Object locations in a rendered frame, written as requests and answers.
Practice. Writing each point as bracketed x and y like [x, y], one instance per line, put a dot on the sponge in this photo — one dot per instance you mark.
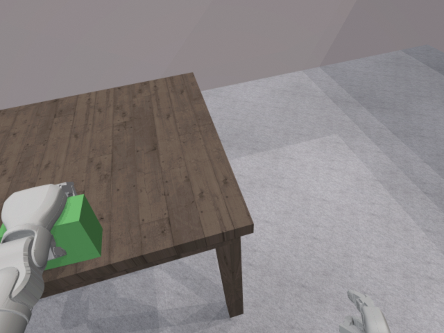
[77, 231]

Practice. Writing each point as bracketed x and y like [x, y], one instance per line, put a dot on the table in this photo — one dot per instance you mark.
[150, 163]

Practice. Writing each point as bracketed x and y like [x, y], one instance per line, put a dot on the left robot forearm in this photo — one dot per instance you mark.
[24, 251]

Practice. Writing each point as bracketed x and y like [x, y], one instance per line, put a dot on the right robot hand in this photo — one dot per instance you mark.
[373, 320]

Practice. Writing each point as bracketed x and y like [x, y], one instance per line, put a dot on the left robot hand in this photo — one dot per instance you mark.
[40, 206]

